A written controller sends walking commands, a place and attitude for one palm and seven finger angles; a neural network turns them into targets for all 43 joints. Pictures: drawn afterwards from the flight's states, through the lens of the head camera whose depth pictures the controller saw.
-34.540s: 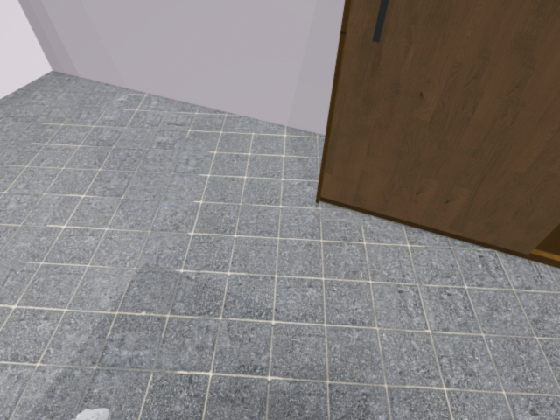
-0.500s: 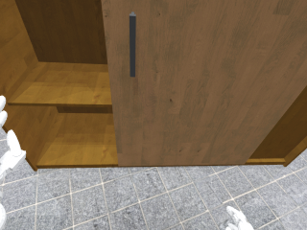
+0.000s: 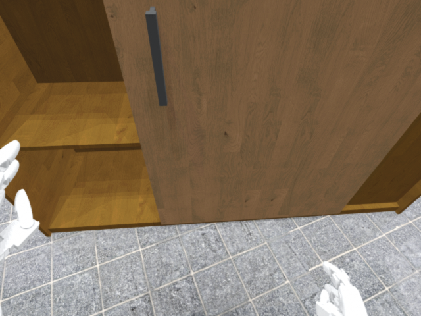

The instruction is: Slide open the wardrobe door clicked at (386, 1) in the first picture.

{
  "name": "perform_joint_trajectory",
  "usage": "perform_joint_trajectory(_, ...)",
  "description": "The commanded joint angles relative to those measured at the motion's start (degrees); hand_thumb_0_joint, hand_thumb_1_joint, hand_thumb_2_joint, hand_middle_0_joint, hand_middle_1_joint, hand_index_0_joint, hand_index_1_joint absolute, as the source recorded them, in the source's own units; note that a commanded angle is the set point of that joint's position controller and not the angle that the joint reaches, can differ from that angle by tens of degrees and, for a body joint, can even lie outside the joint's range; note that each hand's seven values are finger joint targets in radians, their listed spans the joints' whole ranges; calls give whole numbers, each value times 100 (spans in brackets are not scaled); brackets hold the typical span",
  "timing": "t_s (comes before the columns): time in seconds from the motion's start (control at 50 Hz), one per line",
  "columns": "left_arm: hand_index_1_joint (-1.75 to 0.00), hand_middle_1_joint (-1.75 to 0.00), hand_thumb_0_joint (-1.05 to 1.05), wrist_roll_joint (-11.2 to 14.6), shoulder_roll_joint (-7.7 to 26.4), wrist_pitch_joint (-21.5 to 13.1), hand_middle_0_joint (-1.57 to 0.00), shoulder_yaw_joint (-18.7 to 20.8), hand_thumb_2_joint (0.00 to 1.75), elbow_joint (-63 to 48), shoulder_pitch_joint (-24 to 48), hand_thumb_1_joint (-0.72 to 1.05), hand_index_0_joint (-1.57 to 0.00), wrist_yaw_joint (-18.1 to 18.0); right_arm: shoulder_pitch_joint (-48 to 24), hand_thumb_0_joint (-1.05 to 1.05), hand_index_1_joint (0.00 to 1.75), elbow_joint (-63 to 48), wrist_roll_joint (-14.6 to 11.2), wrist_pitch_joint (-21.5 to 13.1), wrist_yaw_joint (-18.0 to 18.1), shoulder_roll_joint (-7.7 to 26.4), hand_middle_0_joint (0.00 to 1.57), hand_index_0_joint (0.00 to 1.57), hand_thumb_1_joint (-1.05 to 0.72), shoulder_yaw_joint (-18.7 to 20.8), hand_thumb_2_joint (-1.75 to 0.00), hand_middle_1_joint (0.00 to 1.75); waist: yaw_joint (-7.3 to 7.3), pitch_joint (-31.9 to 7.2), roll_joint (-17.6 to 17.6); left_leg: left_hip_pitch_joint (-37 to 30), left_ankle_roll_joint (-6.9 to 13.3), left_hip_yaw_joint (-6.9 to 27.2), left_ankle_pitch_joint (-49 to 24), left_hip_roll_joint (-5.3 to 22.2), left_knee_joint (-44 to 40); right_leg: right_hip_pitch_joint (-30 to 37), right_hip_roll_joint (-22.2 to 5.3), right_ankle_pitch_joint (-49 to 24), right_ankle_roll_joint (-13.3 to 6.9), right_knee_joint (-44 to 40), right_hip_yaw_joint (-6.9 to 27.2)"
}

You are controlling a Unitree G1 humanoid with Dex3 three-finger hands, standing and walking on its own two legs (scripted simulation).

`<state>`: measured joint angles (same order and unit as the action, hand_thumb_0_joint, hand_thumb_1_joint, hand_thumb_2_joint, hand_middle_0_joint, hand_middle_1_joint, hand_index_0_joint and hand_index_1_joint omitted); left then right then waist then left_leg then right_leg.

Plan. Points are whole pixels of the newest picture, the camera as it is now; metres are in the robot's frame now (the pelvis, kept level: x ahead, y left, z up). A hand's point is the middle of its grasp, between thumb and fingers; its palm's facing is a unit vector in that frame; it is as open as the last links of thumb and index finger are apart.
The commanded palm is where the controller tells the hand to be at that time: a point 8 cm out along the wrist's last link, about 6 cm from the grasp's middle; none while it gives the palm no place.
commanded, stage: stop stepping back and stand still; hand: left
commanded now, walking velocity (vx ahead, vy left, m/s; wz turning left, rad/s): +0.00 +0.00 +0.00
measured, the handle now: (158, 60) +0.63 +0.16 +0.17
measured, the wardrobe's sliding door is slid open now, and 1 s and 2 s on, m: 0.56 0.56 0.56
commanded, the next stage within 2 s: let the arm hang, fingers relaxed in 0.12 s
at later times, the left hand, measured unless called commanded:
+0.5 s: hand out of the picture +0.06 +0.20 -0.16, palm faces -0.02 -0.97 -0.24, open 7.4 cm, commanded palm none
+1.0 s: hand out of the picture +0.00 +0.23 -0.16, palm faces +0.05 -0.95 -0.30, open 7.4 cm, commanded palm none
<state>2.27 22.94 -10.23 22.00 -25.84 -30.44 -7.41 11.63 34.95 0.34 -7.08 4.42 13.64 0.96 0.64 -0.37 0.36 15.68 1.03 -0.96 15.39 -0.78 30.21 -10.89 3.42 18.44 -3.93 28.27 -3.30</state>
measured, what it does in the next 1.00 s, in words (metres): stands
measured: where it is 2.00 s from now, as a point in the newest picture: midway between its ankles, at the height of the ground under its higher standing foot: outside the picture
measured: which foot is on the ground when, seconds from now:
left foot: down 0.00-1.00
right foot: down 0.00-1.00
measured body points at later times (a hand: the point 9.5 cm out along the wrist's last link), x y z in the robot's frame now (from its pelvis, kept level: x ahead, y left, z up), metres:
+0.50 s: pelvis -0.03 +0.00 -0.01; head -0.01 -0.01 +0.44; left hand +0.06 +0.25 -0.14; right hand +0.07 -0.27 -0.14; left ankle +0.00 +0.11 -0.73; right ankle -0.04 -0.07 -0.73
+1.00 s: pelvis -0.03 +0.00 +0.01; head -0.01 +0.00 +0.46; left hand -0.01 +0.28 -0.13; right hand +0.02 -0.24 -0.15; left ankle +0.00 +0.11 -0.73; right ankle -0.04 -0.07 -0.73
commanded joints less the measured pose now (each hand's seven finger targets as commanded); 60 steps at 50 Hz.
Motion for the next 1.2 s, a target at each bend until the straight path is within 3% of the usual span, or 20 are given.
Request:
perform_joint_trajectory(0.0, -30, -30, 0, 94, 1180, -442, -20, 1025, 90, -1040, -133, 90, -20, -194, -281, 0, 30, -868, -56, -221, 18, 560, 20, 20, -90, 179, -90, 30, -63, -935, -242, -188, -7, 396, -2593, 532, -8, 616, -1005, -3212, 218, -226, 868)
perform_joint_trajectory(0.06, -30, -30, 0, 108, 1082, -415, -20, 889, 90, -881, -84, 90, -20, -179, -286, 0, 30, -880, -68, -196, 28, 585, 20, 20, -90, 184, -90, 30, -47, -872, -167, -234, -3, 405, -2488, 534, -82, 522, -991, -3090, 244, -281, 821)
perform_joint_trajectory(0.18, -30, -30, 0, 86, 1074, -341, -20, 728, 90, -876, 145, 90, -20, -172, -386, 0, 30, -889, -47, -194, 64, 624, 20, 20, -90, 142, -90, 30, -99, -630, -197, -234, 87, 573, -1790, 566, -372, 205, -870, -1840, 299, -606, 823)
perform_joint_trajectory(0.2, -30, -30, 0, -306, 302, 490, -20, -1580, 90, 3286, 760, 90, -20, 542, -729, 0, 30, 384, -118, -333, -450, 1647, 20, 20, -90, 369, -90, 30, 142, -268, -210, -68, 89, 700, -2524, 794, 492, -470, -1354, -2461, 79, 195, 350)
perform_joint_trajectory(0.22, -30, -30, 0, -310, 281, 883, -20, -1426, 90, 3397, 860, 90, -20, 681, -318, 0, 30, 344, -95, 33, -445, 1525, 20, 20, -90, 431, -90, 30, 97, -612, -182, -250, 103, 785, -2160, 825, 330, -613, -1240, -1790, 7, 108, 589)
perform_joint_trajectory(0.26, -30, -30, 0, -351, 247, 935, -20, -1550, 90, 3877, 1248, 90, -20, 709, -242, 0, 30, 339, -7, 267, -404, 1470, 20, 20, -90, 347, -90, 30, -7, -437, 446, 306, 383, 1188, -1710, 913, 162, -555, -1011, -838, -25, 289, 464)
perform_joint_trajectory(0.28, -30, -30, 0, -365, 307, 934, -20, -1596, 90, 4187, 1447, 90, -20, 715, -292, 0, 30, 357, 29, 337, -403, 1504, 20, 20, -90, 311, -90, 30, -43, -341, 693, 492, 433, 1266, -1559, 852, 141, -503, -1009, -678, -72, 235, 536)
perform_joint_trajectory(0.32, -30, -30, 0, -385, 411, 933, -20, -1671, 90, 4898, 1792, 90, -20, 712, -331, 0, 30, 528, 77, 451, -398, 1491, 20, 20, -90, 263, -90, 30, -32, -291, 861, 524, 341, 1148, -1276, 602, 255, -424, -1200, -745, -217, -60, 806)
perform_joint_trajectory(0.38, -30, -30, 0, -374, 399, 997, -20, -1829, 90, 5931, 2260, 90, -20, 664, -241, 0, 30, 932, 149, 639, -371, 1256, 20, 20, -90, 163, -90, 30, 69, -176, 515, 148, 168, 773, -936, 365, 368, -562, -1484, -667, -388, -428, 1004)
perform_joint_trajectory(0.42, -30, -30, 0, -353, 361, 1016, -20, -1905, 90, 6504, 2393, 90, -20, 649, -249, 0, 30, 1170, 159, 709, -352, 1146, 20, 20, -90, 104, -90, 30, 86, -52, 33, -19, 169, 837, -966, 400, 73, -582, -1350, -468, -310, -525, 964)
perform_joint_trajectory(0.46, -30, -30, 0, -322, 229, 1015, -20, -1952, 90, 7039, 2244, 90, -20, 643, -295, 0, 30, 1380, 150, 711, -334, 1061, 20, 20, -90, 36, -90, 30, -23, -66, -296, 188, 253, 1127, -1060, 549, -393, -128, -1068, -382, -115, -511, 824)
perform_joint_trajectory(0.52, -30, -30, 0, -289, 69, 979, -20, -1961, 90, 7715, 1960, 90, -20, 644, -273, 0, 30, 1754, 127, 700, -287, 903, 20, 20, -90, -14, -90, 30, -104, -119, -656, 314, 219, 1087, -835, 545, -616, 333, -1069, -307, -51, -782, 909)
perform_joint_trajectory(0.54, -30, -30, 0, -294, 94, 953, -20, -1953, 90, 7863, 1899, 90, -20, 636, -204, 0, 30, 1841, 117, 696, -273, 902, 20, 20, -90, -11, -90, 30, -92, -175, -510, 166, 194, 1034, -940, 525, -537, 348, -1103, -438, -48, -890, 923)
perform_joint_trajectory(0.6, -30, -30, 0, -275, -12, 927, -20, -1930, 90, 8219, 1901, 90, -20, 632, 40, 0, 30, 2172, 115, 717, -236, 766, 20, 20, -90, 11, -90, 30, -20, -242, -657, -21, 142, 906, -755, 518, -495, 328, -1225, -369, -98, -1128, 968)
perform_joint_trajectory(0.66, -30, -30, 0, -277, -30, 924, -20, -1944, 90, 8480, 1925, 90, -20, 638, 176, 0, 30, 2380, 97, 729, -224, 787, 20, 20, -90, 37, -90, 30, 6, -16, -333, -112, 152, 930, -674, 581, -603, 136, -1166, -119, -100, -1291, 848)
perform_joint_trajectory(0.7, -30, -30, 0, -274, -64, 929, -20, -1955, 90, 8626, 1903, 90, -20, 637, 181, 0, 30, 2484, 103, 734, -218, 815, 20, 20, -90, 45, -90, 30, -10, 206, -323, -5, 178, 984, -524, 608, -732, 74, -1116, 98, -103, -1368, 844)
perform_joint_trajectory(0.82, -30, -30, 0, -277, -10, 920, -20, -1960, 90, 8820, 1893, 90, -20, 636, 158, 0, 30, 2623, 102, 707, -229, 871, 20, 20, -90, 55, -90, 30, -42, 197, -9, -51, 207, 977, -609, 618, -919, 191, -1075, 10, -49, -1355, 748)
perform_joint_trajectory(1.18, -30, -30, 0, -294, 290, 838, -20, -1928, 90, 8660, 2359, 90, -20, 639, -544, 0, 30, 2612, 89, 594, -288, 1195, 20, 20, -90, 56, -90, 30, -76, -11, -92, -513, 174, 979, -1465, 706, -1225, 452, -1099, -1076, 91, -1209, 694)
